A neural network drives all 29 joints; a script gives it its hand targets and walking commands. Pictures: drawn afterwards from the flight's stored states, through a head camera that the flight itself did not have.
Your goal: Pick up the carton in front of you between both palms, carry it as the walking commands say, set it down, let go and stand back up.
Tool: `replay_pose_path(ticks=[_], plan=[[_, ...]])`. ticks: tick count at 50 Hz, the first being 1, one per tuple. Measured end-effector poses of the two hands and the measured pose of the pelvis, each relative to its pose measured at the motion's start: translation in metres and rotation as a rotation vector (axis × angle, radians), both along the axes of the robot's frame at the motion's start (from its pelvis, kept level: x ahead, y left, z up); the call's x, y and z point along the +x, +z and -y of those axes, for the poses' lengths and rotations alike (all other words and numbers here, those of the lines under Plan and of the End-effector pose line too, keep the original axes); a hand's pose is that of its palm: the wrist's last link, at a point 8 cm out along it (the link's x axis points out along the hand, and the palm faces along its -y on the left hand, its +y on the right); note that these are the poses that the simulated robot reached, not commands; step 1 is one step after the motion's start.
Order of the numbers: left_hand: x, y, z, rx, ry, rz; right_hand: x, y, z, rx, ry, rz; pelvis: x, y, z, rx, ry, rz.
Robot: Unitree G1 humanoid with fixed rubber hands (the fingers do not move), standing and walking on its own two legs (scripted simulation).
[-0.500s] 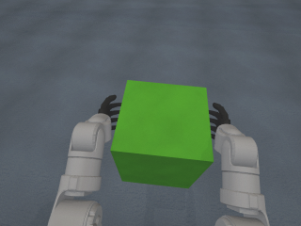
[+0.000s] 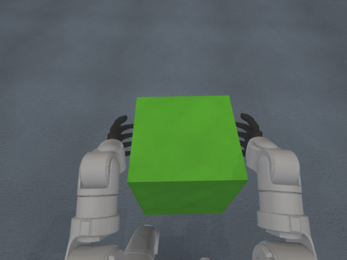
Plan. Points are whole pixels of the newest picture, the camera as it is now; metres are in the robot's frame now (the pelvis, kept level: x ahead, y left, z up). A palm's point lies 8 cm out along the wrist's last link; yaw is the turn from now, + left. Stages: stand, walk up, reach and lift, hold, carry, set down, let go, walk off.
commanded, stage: carry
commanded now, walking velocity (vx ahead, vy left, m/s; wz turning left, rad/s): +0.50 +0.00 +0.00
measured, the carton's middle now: (183, 160) +0.35 +0.02 -0.01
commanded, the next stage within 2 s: none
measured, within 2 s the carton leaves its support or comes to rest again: neither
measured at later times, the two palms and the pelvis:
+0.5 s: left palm (134, 37) +0.66 +0.17 +0.13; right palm (242, 45) +0.63 -0.12 +0.14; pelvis +0.32 +0.05 +0.04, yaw -1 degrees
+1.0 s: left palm (154, 13) +0.85 +0.14 +0.11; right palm (239, 15) +0.88 -0.15 +0.10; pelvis +0.61 -0.02 +0.04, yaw +3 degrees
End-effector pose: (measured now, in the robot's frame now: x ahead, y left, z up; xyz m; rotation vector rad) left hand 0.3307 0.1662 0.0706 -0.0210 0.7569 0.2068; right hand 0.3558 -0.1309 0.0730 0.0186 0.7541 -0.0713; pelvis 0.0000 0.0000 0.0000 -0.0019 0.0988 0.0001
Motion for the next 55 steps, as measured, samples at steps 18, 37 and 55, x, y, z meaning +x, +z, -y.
replay_pose_path(ticks=[18,37,55], plan=[[0.259,0.028,-0.025,-0.009,-0.096,0.054,0.221,0.021,-0.024,-0.03,-0.088,0.053,0.245,0.02,-0.045,-0.015,-0.012,0.001],[0.415,0.051,0.006,-0.018,-0.005,0.104,0.4,0.048,0.008,0.009,-0.056,0.101,0.488,0.02,-0.003,-0.012,0.021,0.041],[0.58,0.049,0.017,0.008,0.015,0.029,0.574,0.041,0.018,0.01,-0.016,0.029,0.669,0.039,0.013,0.018,0.045,0.033]])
